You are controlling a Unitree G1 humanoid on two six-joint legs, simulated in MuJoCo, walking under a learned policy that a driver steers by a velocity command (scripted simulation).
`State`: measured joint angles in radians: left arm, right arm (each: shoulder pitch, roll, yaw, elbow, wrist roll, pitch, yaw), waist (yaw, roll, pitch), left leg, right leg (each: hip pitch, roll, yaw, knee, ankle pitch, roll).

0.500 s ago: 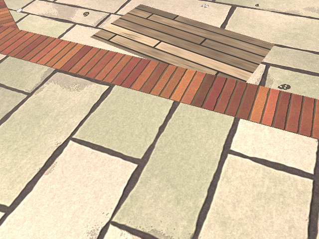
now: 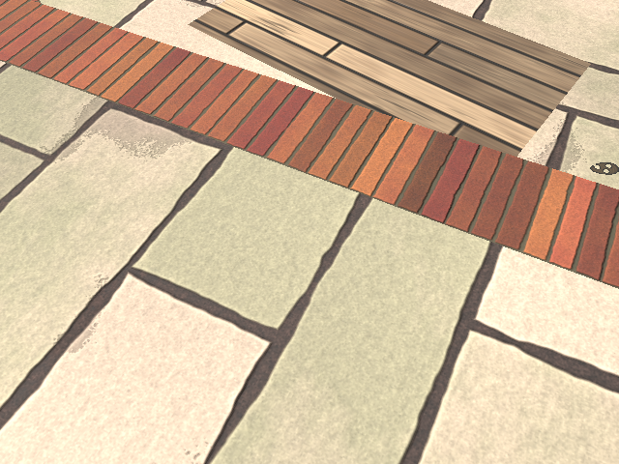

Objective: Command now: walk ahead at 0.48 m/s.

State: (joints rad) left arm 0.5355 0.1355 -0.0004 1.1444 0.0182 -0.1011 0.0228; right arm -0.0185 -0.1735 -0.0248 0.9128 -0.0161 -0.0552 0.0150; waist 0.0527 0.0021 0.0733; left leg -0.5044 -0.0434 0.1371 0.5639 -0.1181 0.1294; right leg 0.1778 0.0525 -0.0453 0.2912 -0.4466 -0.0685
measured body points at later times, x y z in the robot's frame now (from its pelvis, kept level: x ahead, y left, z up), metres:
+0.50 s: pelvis +0.28 +0.00 +0.01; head +0.31 +0.00 +0.46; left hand +0.47 +0.20 -0.11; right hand +0.17 -0.22 -0.13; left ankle +0.14 +0.06 -0.72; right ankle +0.44 -0.11 -0.69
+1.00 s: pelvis +0.55 -0.03 +0.02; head +0.58 -0.03 +0.47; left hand +0.46 +0.20 -0.12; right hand +0.72 -0.24 -0.11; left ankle +0.71 +0.11 -0.68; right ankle +0.46 -0.09 -0.72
